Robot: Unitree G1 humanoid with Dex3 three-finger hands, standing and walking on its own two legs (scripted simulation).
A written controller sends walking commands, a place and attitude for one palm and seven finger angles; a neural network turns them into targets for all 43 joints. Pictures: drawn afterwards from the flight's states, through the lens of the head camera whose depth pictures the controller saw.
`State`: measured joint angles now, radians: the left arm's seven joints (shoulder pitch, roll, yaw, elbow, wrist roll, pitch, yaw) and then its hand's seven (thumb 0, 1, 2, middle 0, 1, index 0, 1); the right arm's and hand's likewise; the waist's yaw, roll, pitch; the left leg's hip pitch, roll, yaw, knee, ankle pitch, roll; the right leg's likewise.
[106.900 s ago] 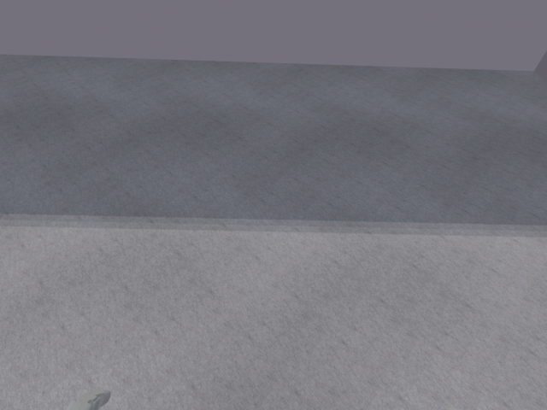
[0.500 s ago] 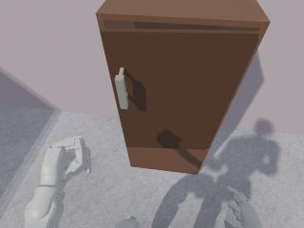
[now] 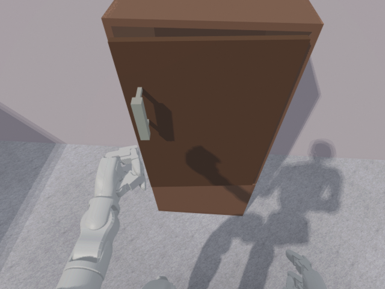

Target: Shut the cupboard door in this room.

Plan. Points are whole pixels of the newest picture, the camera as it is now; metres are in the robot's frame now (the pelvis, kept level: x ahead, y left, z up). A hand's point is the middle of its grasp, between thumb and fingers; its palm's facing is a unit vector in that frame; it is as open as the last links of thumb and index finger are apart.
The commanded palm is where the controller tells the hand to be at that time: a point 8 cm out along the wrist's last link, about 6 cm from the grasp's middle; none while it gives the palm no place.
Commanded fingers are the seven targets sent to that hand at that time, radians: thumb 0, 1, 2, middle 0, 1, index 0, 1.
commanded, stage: bring the fist close to the handle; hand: left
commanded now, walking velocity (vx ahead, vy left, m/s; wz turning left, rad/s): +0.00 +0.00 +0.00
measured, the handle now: (142, 114) +0.50 +0.14 +0.07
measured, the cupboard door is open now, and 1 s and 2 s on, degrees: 5 5 0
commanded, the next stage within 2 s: push the door shut along its arc in 0.66 s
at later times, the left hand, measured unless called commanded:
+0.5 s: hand (155, 145) +0.39 +0.10 +0.08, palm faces +0.04 -1.00 -0.04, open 3.1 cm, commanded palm +0.37 +0.15 +0.08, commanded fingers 0.00 0.90 0.90 -1.30 -1.50 -1.30 -1.50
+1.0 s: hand (158, 141) +0.41 +0.09 +0.08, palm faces +0.00 -1.00 -0.02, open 3.1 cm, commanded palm +0.39 +0.14 +0.08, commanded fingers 0.00 0.90 0.90 -1.30 -1.50 -1.30 -1.50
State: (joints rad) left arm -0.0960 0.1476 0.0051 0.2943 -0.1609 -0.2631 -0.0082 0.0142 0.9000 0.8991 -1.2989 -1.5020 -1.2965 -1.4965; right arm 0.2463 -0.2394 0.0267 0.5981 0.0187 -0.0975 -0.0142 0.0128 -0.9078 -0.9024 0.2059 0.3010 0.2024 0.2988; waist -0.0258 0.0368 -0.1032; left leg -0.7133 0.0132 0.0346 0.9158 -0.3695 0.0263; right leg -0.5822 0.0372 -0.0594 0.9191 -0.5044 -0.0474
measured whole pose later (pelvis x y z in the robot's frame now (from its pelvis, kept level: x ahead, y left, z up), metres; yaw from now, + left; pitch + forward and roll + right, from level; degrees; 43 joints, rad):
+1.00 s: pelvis -0.01 +0.00 +0.00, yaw -1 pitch +11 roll -1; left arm -0.53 0.14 0.08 0.80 -0.11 -0.40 0.06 0.02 0.90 0.90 -1.30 -1.50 -1.30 -1.50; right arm 0.28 -0.23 0.00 0.64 0.01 -0.03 0.02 0.01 -0.91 -0.90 0.21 0.30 0.20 0.30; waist -0.07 0.04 -0.11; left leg -0.76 0.02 0.04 0.90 -0.35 0.02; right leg -0.64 0.05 -0.05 0.92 -0.48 -0.05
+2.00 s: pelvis -0.05 +0.01 -0.03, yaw -2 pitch +18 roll -3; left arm -0.98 0.25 0.19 1.26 0.04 -0.46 0.22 0.01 0.90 0.90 -1.30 -1.50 -1.31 -1.50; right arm 0.40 -0.25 0.01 0.70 -0.06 -0.06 0.07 0.01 -0.91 -0.90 0.21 0.30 0.20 0.30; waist -0.21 0.06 -0.14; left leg -1.05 0.02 0.01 1.06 -0.33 0.04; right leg -0.92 0.05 -0.07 1.06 -0.46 -0.04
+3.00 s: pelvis +0.01 -0.01 +0.02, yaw -1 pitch +6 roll +0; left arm -0.09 0.15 0.05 0.29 -0.18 -0.24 0.01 0.01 0.90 0.90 -1.30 -1.50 -1.29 -1.50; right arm 0.29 -0.23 0.02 0.58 0.05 0.04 0.01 0.01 -0.91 -0.90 0.21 0.30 0.20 0.30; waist 0.00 0.06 -0.12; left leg -0.54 0.01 0.03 0.77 -0.33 0.01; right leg -0.42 0.05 -0.03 0.77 -0.46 -0.06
